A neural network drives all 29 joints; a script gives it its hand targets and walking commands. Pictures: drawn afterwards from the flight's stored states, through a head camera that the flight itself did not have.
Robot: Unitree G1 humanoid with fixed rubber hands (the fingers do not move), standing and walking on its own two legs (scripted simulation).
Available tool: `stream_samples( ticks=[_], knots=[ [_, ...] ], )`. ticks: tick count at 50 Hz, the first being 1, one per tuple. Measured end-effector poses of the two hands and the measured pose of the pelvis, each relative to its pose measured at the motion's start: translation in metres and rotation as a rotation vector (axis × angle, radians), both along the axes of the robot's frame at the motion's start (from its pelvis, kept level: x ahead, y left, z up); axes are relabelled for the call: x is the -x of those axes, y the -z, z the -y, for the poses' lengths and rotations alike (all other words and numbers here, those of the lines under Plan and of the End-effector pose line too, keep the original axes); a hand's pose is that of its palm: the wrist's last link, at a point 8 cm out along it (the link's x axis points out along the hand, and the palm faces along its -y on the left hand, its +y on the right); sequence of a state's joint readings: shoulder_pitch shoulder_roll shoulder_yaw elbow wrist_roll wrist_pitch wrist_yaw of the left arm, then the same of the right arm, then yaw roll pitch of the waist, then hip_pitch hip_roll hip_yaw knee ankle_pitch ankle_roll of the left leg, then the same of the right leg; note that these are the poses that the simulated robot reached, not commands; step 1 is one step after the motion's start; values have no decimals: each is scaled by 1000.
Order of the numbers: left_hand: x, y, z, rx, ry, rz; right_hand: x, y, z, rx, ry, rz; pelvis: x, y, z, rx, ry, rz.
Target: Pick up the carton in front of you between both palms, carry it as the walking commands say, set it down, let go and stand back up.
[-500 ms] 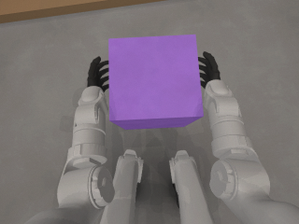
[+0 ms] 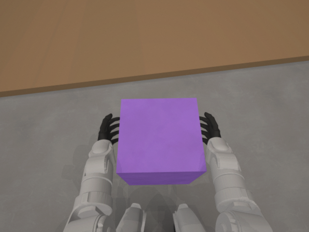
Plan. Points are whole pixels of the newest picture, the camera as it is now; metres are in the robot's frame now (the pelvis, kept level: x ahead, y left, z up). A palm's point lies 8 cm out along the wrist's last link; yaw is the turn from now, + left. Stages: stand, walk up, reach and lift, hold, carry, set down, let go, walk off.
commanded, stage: reach and lift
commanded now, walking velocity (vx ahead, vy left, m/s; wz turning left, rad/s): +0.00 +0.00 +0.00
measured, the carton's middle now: (159, 146) +0.37 +0.01 -0.10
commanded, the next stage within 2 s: hold in 1.50 s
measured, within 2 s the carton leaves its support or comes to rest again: neither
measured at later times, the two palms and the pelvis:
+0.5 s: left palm (88, 131) +0.32 +0.15 +0.11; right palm (235, 133) +0.32 -0.15 +0.10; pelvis +0.03 +0.00 +0.09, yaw +0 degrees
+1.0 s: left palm (87, 129) +0.32 +0.15 +0.12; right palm (238, 131) +0.32 -0.15 +0.12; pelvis +0.02 +0.00 +0.09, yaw +0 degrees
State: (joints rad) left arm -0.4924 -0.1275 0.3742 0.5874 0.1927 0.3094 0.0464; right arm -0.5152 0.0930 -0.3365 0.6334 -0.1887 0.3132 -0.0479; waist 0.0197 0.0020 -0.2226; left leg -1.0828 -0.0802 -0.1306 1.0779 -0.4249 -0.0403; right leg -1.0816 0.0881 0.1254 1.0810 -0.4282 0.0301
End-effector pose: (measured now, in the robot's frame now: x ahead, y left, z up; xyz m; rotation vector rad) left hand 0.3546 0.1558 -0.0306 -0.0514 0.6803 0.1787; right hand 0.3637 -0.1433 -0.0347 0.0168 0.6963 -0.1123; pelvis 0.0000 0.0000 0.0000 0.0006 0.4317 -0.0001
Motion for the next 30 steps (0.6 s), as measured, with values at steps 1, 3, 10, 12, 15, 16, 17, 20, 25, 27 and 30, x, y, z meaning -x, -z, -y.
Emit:
stream_samples(
  ticks=[1, 3, 10, 12, 15, 16, 17, 20, 25, 27, 30],
  knots=[
    [2, -6, 0, -1, 2, 0, 2, -6, 0, 0, 1, 0, -2, -5, 0, 0, 0, 14],
    [5, -18, 0, -2, 5, 0, 6, -18, 0, 1, 3, 0, -7, -16, 0, 0, 0, 44],
    [15, -59, 1, -3, 16, 3, 19, -60, 1, 6, 11, 3, -22, -49, -1, 1, -1, 156],
    [18, -70, 1, -3, 20, 5, 22, -72, 2, 7, 14, 6, -25, -58, -2, 1, -1, 191],
    [22, -88, 2, -5, 25, 10, 27, -89, 2, 8, 17, 11, -30, -68, -2, 1, -1, 245],
    [23, -94, 2, -6, 27, 12, 29, -95, 2, 9, 18, 13, -31, -71, -2, 1, -1, 264],
    [25, -99, 2, -7, 30, 15, 31, -101, 2, 9, 19, 16, -32, -74, -2, 1, -1, 283],
    [28, -117, 2, -18, 44, 24, 36, -118, 2, 13, 22, 24, -35, -81, -2, 1, -1, 340],
    [33, -138, 2, -36, 64, 27, 43, -139, 3, 35, 10, 28, -34, -88, -3, 1, -2, 420],
    [35, -142, 3, -40, 70, 19, 46, -143, 3, 40, 6, 20, -32, -89, -3, 0, -1, 444],
    [38, -143, 3, -42, 74, -2, 49, -144, 3, 43, 4, -1, -28, -89, -3, 0, 0, 470]
  ],
)
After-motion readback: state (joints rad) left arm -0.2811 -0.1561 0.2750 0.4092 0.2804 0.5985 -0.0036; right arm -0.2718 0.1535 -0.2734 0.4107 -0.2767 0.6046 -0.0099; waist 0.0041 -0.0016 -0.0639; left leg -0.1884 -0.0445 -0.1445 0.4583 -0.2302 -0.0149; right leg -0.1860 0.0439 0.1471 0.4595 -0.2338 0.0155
